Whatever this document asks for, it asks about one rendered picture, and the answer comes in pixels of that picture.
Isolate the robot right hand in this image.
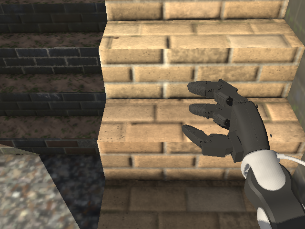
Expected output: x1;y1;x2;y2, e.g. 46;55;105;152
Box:
181;79;273;163

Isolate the robot right forearm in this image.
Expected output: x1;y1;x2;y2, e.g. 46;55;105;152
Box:
240;149;305;229

